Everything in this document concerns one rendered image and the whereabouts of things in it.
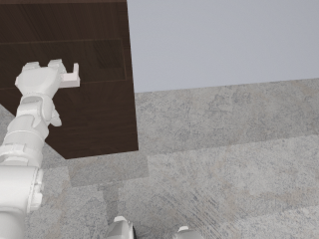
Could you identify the handle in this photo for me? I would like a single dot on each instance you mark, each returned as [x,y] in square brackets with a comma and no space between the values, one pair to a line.
[69,80]

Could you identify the cabinet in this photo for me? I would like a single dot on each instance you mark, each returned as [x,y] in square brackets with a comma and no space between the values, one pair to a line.
[97,118]

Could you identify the right robot thigh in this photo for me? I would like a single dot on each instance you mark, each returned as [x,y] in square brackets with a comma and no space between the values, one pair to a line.
[187,234]

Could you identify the drawer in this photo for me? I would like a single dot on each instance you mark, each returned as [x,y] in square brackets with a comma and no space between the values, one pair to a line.
[99,60]

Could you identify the left robot shin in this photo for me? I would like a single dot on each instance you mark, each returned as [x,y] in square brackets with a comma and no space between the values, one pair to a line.
[119,218]

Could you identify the robot left forearm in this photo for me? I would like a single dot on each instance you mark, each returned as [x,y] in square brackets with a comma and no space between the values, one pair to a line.
[25,138]

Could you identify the left robot upper arm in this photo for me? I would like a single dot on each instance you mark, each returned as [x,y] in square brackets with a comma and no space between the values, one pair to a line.
[21,191]

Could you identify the left robot hand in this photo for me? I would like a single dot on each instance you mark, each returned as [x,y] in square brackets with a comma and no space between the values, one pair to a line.
[42,80]

